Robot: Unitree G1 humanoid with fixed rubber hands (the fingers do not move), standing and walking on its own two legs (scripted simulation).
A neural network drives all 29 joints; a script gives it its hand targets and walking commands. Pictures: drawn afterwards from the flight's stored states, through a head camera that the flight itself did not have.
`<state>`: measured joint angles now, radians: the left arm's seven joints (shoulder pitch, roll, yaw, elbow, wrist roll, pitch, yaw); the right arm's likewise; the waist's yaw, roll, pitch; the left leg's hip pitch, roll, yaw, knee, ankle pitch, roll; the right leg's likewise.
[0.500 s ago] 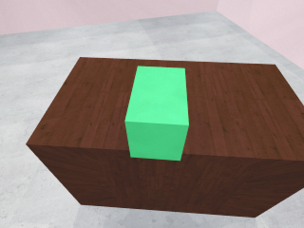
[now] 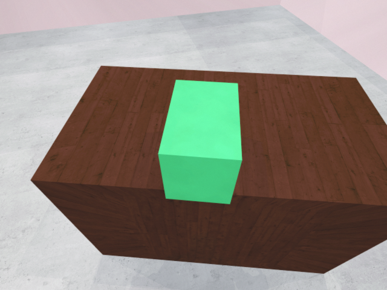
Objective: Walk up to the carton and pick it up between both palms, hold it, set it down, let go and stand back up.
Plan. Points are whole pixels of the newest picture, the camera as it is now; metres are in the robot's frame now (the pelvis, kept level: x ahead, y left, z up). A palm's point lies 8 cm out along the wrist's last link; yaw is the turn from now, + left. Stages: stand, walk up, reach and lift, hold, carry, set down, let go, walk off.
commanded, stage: stand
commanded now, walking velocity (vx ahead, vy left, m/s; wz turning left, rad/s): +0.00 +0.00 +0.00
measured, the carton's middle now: (202, 140) +0.47 +0.00 +0.01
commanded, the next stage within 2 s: none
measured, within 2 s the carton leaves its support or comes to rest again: neither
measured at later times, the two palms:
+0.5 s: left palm out of the picture +0.08 +0.30 -0.12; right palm out of the picture +0.07 -0.30 -0.12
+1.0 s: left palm out of the picture +0.07 +0.30 -0.12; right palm out of the picture +0.08 -0.29 -0.12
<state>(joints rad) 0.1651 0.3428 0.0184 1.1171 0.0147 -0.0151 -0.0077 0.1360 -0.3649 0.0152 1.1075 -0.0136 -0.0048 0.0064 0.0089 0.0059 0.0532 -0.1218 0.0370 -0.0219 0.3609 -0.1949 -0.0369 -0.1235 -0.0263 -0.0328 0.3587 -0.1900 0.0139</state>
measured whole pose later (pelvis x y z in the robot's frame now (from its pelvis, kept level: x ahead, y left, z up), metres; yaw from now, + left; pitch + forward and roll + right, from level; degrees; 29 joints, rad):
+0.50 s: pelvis +0.01 +0.00 +0.00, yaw -1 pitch -3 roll +0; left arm 0.13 0.35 0.02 1.12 0.01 -0.01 -0.01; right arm 0.13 -0.37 0.01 1.11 -0.01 0.00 0.00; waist 0.00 0.01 0.04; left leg -0.10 0.04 -0.01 0.35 -0.20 -0.03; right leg -0.10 -0.03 -0.02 0.34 -0.19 0.02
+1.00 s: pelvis +0.01 +0.01 +0.00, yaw -1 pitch -3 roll +0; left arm 0.13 0.34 0.02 1.12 0.01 -0.01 0.00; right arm 0.11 -0.36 0.02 1.11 -0.01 -0.01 0.00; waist 0.00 0.00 0.05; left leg -0.09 0.02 0.00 0.33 -0.19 -0.03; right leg -0.10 -0.04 -0.01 0.34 -0.19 0.03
